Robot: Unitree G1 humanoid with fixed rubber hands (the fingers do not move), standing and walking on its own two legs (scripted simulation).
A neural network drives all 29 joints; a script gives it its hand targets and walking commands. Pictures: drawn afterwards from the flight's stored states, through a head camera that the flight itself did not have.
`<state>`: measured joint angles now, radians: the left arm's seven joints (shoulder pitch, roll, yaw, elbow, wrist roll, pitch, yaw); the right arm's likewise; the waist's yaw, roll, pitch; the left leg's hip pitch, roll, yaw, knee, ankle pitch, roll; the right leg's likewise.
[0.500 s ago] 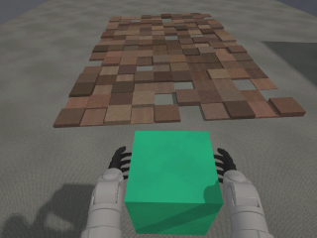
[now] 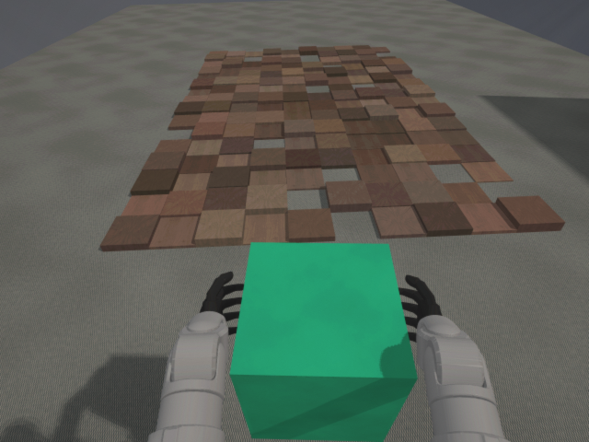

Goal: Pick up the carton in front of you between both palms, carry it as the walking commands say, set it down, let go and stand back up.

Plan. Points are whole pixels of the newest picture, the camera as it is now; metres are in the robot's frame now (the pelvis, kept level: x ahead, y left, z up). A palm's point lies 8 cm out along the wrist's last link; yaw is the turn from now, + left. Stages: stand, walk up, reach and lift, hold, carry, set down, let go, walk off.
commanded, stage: hold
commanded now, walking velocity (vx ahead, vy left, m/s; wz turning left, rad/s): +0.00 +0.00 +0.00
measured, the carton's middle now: (318, 344) +0.30 +0.00 -0.03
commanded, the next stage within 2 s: carry in 0.68 s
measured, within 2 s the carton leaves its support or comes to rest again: neither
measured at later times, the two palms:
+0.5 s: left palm (213, 323) +0.28 +0.15 +0.05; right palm (428, 327) +0.28 -0.15 +0.05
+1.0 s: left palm (204, 284) +0.34 +0.17 +0.07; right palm (404, 284) +0.34 -0.13 +0.07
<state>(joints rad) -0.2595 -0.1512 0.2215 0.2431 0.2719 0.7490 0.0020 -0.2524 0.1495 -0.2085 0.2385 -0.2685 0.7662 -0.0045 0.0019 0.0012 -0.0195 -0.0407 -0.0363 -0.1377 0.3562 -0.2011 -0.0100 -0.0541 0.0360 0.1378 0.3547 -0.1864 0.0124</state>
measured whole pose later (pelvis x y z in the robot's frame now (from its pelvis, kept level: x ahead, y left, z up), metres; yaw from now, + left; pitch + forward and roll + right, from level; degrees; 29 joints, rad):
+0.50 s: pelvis -0.01 +0.00 +0.00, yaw +0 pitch -7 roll +0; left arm -0.30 -0.16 0.26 0.27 0.30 0.74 -0.01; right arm -0.30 0.16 -0.24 0.27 -0.29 0.76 0.00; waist 0.00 0.00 0.00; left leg -0.05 -0.03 -0.14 0.38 -0.20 -0.01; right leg -0.06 0.04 0.13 0.37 -0.19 0.01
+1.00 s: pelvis +0.06 +0.01 -0.01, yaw +0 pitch +4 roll +0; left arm -0.18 -0.09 0.14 -0.10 0.13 1.01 0.06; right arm -0.20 0.14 -0.10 -0.07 -0.15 1.01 -0.08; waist 0.00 0.00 -0.18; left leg -0.23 0.03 0.02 0.53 -0.37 -0.01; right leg -0.34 -0.04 -0.06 0.65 -0.46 0.01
